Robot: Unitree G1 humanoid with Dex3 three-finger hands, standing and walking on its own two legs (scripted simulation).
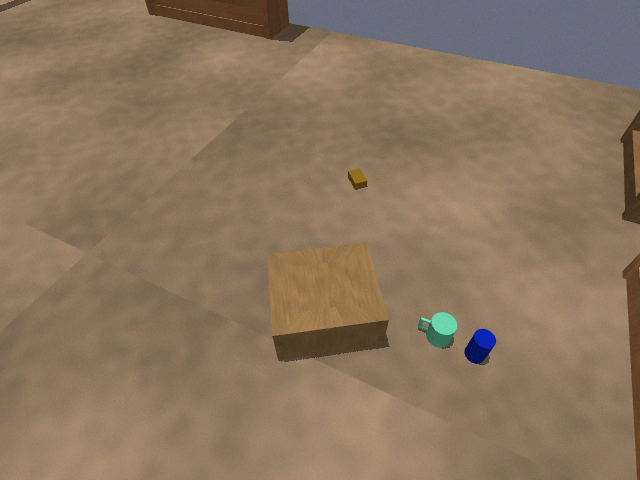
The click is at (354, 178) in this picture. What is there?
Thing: flat box
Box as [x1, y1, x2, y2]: [348, 169, 366, 188]
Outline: 348,171 348,177 354,188 366,186 366,179 359,169
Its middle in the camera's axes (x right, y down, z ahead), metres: +0.17 -0.27 +1.86
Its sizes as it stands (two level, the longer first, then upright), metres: 0.094 0.060 0.037
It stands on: the floor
